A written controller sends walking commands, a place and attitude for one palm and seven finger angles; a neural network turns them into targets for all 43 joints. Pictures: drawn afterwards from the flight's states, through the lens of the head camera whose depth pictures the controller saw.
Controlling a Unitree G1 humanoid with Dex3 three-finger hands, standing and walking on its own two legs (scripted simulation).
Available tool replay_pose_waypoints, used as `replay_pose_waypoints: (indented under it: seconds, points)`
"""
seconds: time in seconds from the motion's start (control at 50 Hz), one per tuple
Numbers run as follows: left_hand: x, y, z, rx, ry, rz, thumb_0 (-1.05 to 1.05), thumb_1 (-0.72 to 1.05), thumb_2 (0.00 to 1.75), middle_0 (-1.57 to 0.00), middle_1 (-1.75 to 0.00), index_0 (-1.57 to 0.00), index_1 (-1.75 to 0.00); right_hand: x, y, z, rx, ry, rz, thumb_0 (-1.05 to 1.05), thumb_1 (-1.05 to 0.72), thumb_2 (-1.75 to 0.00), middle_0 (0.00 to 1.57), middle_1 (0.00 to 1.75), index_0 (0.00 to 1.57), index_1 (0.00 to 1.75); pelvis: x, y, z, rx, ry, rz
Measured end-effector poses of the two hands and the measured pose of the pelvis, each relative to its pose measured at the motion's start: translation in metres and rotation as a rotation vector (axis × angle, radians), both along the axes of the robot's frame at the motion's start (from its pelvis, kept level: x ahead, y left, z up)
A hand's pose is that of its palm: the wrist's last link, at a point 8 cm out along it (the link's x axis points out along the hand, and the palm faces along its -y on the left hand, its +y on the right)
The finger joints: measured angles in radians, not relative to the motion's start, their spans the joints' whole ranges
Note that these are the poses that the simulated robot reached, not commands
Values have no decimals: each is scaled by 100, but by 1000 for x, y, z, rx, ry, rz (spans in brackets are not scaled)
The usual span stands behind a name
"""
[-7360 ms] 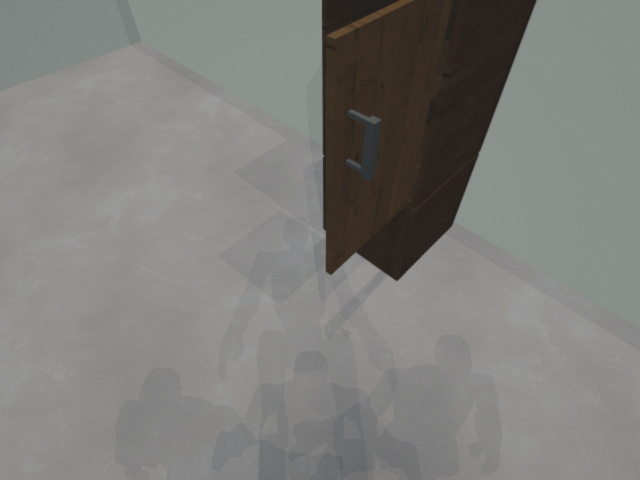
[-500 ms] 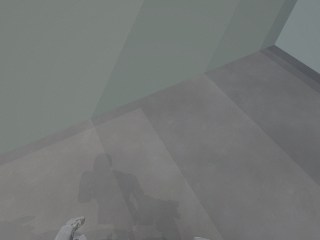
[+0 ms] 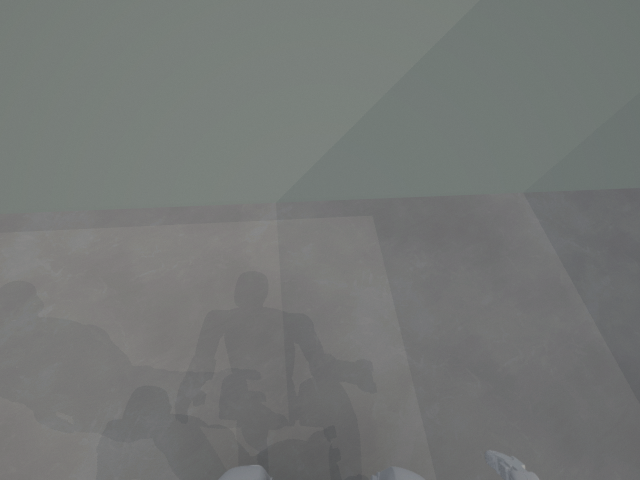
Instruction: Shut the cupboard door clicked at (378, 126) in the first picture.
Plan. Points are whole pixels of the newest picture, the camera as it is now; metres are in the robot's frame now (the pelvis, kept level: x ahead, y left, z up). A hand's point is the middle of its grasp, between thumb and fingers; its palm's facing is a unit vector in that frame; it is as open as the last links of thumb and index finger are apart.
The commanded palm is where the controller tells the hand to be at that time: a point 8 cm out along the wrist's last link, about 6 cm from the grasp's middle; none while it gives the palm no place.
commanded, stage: walk to a spot facing it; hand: left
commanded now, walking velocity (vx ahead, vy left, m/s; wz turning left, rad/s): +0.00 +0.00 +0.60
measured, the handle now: out of the picture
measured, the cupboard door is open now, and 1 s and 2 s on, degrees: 91 91 91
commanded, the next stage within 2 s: none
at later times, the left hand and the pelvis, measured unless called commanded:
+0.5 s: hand out of the picture +0.06 +0.16 -0.14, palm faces +0.26 -0.93 -0.26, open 7.4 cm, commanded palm none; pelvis +0.01 -0.04 +0.01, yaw +17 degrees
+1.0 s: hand out of the picture +0.00 +0.26 -0.15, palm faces +0.58 -0.79 -0.22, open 7.4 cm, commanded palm none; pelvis +0.08 +0.05 +0.02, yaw +34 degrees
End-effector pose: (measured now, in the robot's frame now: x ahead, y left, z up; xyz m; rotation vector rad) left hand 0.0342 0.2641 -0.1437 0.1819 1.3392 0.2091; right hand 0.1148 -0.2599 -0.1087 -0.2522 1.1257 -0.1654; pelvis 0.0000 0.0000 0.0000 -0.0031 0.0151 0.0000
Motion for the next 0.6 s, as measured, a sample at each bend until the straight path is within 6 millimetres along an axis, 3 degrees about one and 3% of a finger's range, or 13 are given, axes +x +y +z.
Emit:
replay_pose_waypoints:
  seconds: [0.16,0.26,0.36,0.48,0.6]
  points:
    - [12,8,23,10,-78,50,0,91,90,-19,-30,-19,-29,-1,14,7,7,51,56,1,-90,-90,21,30,20,30,1,2,16,-18,14,69]
    - [27,-5,30,18,-135,68,0,91,90,-19,-30,-19,-29,-10,9,-3,33,109,73,1,-90,-90,21,30,20,30,3,-10,16,-17,23,126]
    - [36,-28,33,44,-203,98,0,91,90,-19,-30,-20,-30,-10,-9,-24,64,161,90,1,-90,-90,21,30,20,30,8,-32,6,7,36,194]
    - [10,-55,40,40,-174,170,0,91,90,-20,-30,-20,-30,11,-20,-27,70,198,149,1,-90,-90,20,30,20,30,12,-42,13,18,11,282]
    - [-25,-62,35,19,-135,296,0,92,90,-20,-30,-20,-30,48,-6,-17,52,203,263,1,-91,-90,20,30,19,30,21,-41,16,32,10,384]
